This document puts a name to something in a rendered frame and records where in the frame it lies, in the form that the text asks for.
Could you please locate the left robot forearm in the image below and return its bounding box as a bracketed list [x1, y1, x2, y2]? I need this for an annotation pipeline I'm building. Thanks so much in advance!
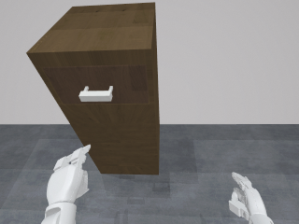
[41, 202, 77, 224]

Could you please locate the right robot hand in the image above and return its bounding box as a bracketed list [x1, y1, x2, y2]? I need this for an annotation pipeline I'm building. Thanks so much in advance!
[228, 172, 267, 221]

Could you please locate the right robot forearm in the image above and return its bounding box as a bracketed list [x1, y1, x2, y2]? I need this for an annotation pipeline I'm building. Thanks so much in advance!
[249, 214, 274, 224]

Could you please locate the left robot hand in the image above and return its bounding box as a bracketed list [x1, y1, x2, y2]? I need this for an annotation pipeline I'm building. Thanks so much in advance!
[47, 145, 91, 205]

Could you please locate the drawer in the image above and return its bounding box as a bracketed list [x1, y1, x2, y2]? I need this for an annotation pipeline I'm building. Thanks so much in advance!
[42, 64, 150, 105]

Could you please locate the handle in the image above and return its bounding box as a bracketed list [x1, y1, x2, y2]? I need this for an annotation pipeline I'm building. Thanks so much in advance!
[78, 86, 113, 102]

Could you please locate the cabinet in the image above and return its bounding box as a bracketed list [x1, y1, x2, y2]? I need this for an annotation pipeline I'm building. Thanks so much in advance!
[26, 2, 160, 175]

